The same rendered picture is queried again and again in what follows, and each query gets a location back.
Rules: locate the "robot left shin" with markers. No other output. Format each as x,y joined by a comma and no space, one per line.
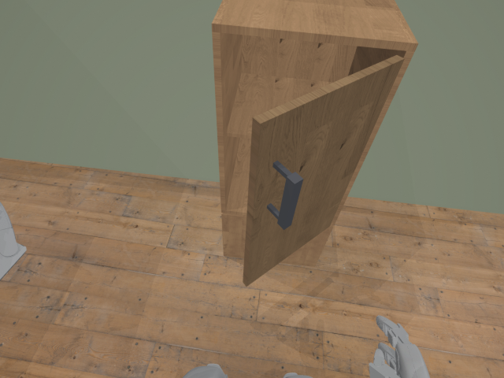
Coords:
215,365

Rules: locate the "left robot hand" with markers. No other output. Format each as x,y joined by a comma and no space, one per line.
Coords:
10,250

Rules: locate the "handle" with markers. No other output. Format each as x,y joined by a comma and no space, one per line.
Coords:
290,196

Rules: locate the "cupboard door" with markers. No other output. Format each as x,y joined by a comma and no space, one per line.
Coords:
321,136

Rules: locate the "right robot hand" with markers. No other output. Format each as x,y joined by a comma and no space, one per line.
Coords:
405,361

